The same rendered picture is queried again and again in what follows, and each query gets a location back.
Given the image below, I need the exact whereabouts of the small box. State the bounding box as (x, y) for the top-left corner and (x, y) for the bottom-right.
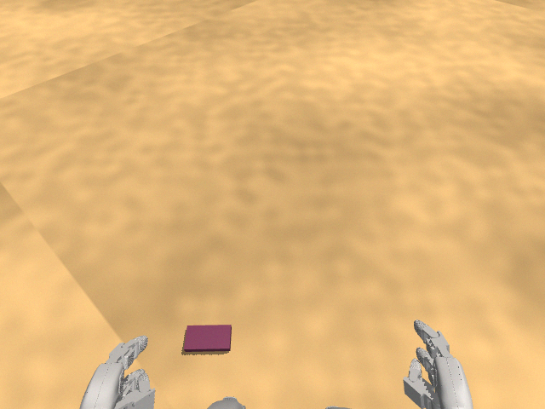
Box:
(184, 325), (232, 352)

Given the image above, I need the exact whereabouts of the left robot hand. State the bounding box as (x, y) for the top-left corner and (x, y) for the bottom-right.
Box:
(79, 336), (155, 409)

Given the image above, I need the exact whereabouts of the right robot hand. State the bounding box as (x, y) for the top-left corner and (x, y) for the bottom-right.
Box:
(404, 320), (473, 409)

